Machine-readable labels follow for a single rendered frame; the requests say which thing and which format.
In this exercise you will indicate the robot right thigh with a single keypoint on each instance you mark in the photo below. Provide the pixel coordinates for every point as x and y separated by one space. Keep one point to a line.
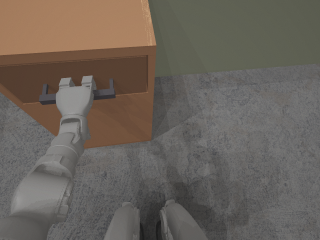
176 220

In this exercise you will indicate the handle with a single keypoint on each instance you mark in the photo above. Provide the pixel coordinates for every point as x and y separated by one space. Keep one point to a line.
47 99

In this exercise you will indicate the drawer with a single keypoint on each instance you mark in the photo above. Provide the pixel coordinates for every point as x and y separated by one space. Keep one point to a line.
25 80

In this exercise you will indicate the robot left upper arm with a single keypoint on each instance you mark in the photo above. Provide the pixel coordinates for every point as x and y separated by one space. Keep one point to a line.
43 200

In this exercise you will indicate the robot thigh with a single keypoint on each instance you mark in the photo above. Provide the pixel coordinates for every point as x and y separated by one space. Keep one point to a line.
176 220
125 223

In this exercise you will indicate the robot left thigh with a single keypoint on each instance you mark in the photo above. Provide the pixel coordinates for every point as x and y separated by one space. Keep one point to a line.
125 223

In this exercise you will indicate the cabinet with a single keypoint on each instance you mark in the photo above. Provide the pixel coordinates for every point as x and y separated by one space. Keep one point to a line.
36 31

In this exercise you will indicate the robot left hand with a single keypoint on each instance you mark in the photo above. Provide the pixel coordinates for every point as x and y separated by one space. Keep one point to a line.
77 100

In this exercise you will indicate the left robot forearm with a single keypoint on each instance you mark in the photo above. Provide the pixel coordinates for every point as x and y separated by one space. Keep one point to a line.
63 155

